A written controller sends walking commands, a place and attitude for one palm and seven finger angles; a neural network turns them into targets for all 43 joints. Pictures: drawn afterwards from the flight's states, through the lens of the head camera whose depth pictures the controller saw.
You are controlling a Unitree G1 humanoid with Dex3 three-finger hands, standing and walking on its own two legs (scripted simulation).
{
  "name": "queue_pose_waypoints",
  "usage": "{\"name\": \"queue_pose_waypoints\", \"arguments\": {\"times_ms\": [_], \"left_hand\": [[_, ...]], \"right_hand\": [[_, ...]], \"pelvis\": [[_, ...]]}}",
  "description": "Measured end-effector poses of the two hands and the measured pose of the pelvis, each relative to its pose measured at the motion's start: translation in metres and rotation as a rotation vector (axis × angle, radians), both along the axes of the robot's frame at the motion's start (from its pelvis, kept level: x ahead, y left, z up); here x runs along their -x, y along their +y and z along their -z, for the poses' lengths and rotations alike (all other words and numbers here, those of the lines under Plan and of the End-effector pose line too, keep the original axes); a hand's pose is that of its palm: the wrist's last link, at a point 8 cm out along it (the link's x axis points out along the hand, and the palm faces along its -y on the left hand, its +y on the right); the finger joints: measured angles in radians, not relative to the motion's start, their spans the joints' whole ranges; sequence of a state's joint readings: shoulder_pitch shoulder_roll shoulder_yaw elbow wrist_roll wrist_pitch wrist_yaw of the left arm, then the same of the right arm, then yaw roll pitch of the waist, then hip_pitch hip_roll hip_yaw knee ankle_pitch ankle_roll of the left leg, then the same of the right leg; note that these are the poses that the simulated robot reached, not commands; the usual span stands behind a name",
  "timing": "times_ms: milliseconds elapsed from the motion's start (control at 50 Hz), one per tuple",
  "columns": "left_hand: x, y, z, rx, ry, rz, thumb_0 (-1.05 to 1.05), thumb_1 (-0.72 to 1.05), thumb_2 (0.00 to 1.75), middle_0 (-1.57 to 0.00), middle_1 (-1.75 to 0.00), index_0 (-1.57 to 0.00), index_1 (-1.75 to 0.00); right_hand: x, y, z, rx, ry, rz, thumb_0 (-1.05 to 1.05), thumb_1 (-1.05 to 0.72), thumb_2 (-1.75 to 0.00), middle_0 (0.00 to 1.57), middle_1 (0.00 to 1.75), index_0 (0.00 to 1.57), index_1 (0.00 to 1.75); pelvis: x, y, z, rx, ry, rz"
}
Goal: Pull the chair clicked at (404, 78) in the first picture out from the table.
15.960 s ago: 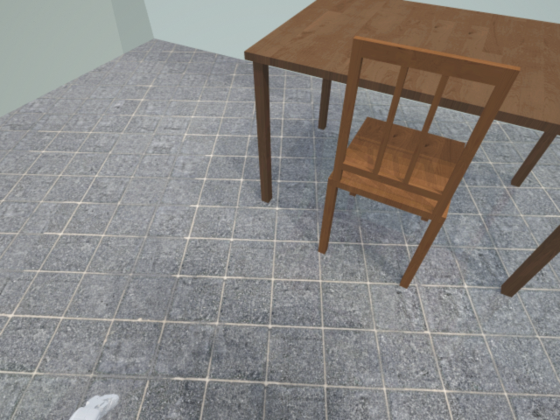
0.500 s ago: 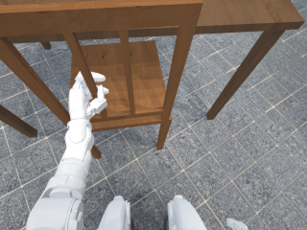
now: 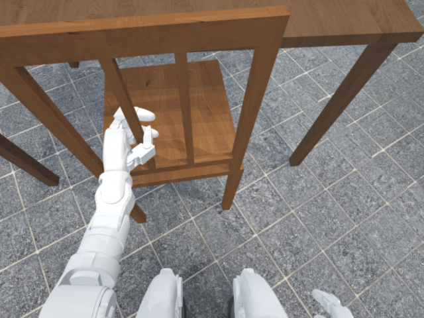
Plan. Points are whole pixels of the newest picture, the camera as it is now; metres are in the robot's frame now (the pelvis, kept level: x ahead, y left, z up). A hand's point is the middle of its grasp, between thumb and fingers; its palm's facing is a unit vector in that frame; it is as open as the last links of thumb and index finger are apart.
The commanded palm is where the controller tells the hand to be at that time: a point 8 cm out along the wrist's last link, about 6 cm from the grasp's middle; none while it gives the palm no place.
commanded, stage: step backward, pulling the chair out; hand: left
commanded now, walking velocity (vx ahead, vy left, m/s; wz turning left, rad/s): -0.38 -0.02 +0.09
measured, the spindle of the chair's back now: (136, 127) +0.46 +0.13 +0.03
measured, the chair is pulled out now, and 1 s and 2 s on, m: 0.04 0.19 0.26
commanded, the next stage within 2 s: none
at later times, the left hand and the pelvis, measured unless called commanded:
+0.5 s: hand (150, 166) +0.37 +0.10 +0.03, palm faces -0.10 -0.99 -0.14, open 5.0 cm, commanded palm +0.36 +0.15 +0.03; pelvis -0.01 +0.01 +0.09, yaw -2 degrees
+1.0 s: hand (143, 226) +0.27 +0.10 +0.03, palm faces -0.10 -0.98 -0.16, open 5.1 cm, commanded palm +0.29 +0.16 +0.04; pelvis -0.07 +0.01 +0.09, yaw +0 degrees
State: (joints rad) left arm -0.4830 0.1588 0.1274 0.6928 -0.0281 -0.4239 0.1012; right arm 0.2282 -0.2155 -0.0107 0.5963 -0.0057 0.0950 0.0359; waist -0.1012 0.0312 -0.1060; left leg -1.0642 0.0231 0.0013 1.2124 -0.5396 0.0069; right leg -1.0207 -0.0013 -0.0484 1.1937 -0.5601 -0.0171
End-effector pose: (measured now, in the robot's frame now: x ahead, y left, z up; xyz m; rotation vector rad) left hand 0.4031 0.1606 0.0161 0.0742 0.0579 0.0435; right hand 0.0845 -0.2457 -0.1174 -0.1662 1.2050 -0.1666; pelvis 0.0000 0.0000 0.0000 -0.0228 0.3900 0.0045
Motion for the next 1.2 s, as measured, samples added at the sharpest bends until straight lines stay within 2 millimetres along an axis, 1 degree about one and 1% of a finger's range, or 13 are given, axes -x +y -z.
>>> {"name": "queue_pose_waypoints", "arguments": {"times_ms": [40,100,160,240,320,400,480,660,800,880,960,1080,1200], "left_hand": [[0.000,0.000,-0.009,-0.041,0.107,0.007,0.03,0.77,0.82,-0.43,-1.31,-0.40,-1.45],[0.002,-0.001,-0.021,-0.080,0.264,0.013,0.04,0.78,0.83,-0.37,-1.20,-0.40,-1.45],[0.007,-0.002,-0.027,-0.058,0.360,0.014,0.05,0.77,0.82,-0.32,-1.12,-0.42,-1.45],[0.012,-0.005,-0.031,-0.070,0.415,0.051,0.05,0.77,0.81,-0.31,-1.09,-0.45,-1.45],[0.017,-0.005,-0.032,-0.072,0.435,0.082,0.05,0.77,0.80,-0.29,-1.09,-0.47,-1.45],[0.025,-0.005,-0.032,-0.074,0.441,0.098,0.05,0.78,0.80,-0.27,-1.09,-0.49,-1.45],[0.038,-0.006,-0.033,-0.075,0.444,0.097,0.05,0.77,0.80,-0.27,-1.09,-0.49,-1.45],[0.079,-0.010,-0.034,-0.075,0.456,0.076,0.05,0.77,0.80,-0.27,-1.07,-0.50,-1.45],[0.113,-0.011,-0.035,-0.078,0.465,0.061,0.05,0.76,0.81,-0.28,-1.06,-0.50,-1.45],[0.128,-0.010,-0.035,-0.086,0.463,0.064,0.05,0.75,0.81,-0.28,-1.06,-0.50,-1.45],[0.140,-0.006,-0.035,-0.095,0.457,0.077,0.05,0.74,0.82,-0.29,-1.08,-0.50,-1.45],[0.150,0.002,-0.035,-0.108,0.449,0.091,0.04,0.73,0.82,-0.29,-1.10,-0.50,-1.45],[0.156,0.006,-0.035,-0.115,0.443,0.055,0.05,0.72,0.83,-0.30,-1.12,-0.50,-1.45]], "right_hand": [[0.002,0.004,-0.016,-0.003,0.001,0.054,0.01,-0.91,-0.90,0.19,0.30,0.20,0.30],[0.005,0.011,-0.044,-0.011,-0.004,0.102,0.01,-0.91,-0.90,0.19,0.30,0.20,0.30],[0.009,0.013,-0.066,0.006,0.007,0.112,0.01,-0.91,-0.90,0.20,0.30,0.20,0.30],[0.015,0.008,-0.085,0.059,0.038,0.104,0.01,-0.90,-0.90,0.20,0.30,0.20,0.30],[0.022,-0.001,-0.095,0.107,0.051,0.104,0.01,-0.90,-0.90,0.20,0.30,0.20,0.30],[0.029,-0.004,-0.096,0.120,0.042,0.112,0.01,-0.90,-0.90,0.20,0.30,0.20,0.30],[0.036,-0.002,-0.094,0.099,0.026,0.122,0.01,-0.90,-0.90,0.20,0.30,0.20,0.30],[0.051,0.005,-0.088,0.040,-0.014,0.113,0.01,-0.90,-0.90,0.20,0.30,0.20,0.30],[0.061,-0.009,-0.089,0.064,-0.066,0.085,0.01,-0.90,-0.90,0.20,0.30,0.20,0.30],[0.068,-0.017,-0.092,0.097,-0.094,0.077,0.01,-0.90,-0.90,0.20,0.30,0.20,0.30],[0.074,-0.019,-0.097,0.126,-0.115,0.072,0.01,-0.90,-0.90,0.20,0.30,0.20,0.30],[0.078,-0.008,-0.100,0.133,-0.133,0.057,0.01,-0.90,-0.90,0.20,0.30,0.20,0.30],[0.072,0.009,-0.090,0.073,-0.151,0.019,0.01,-0.90,-0.90,0.20,0.30,0.20,0.30]], "pelvis": [[-0.001,0.002,-0.018,-0.003,-0.056,-0.002],[-0.009,0.005,-0.046,-0.012,-0.093,0.006],[-0.017,0.007,-0.066,-0.013,-0.121,0.015],[-0.020,0.010,-0.082,-0.006,-0.156,0.012],[-0.014,0.013,-0.089,0.000,-0.180,0.010],[-0.005,0.015,-0.091,-0.002,-0.197,0.018],[0.006,0.014,-0.093,-0.003,-0.214,0.027],[0.032,0.002,-0.095,-0.006,-0.253,0.026],[0.054,-0.003,-0.095,-0.005,-0.299,0.007],[0.064,0.000,-0.095,-0.005,-0.322,0.004],[0.070,0.006,-0.095,-0.006,-0.337,0.005],[0.072,0.014,-0.095,-0.012,-0.341,0.017],[0.079,0.005,-0.090,-0.033,-0.369,0.013]]}}
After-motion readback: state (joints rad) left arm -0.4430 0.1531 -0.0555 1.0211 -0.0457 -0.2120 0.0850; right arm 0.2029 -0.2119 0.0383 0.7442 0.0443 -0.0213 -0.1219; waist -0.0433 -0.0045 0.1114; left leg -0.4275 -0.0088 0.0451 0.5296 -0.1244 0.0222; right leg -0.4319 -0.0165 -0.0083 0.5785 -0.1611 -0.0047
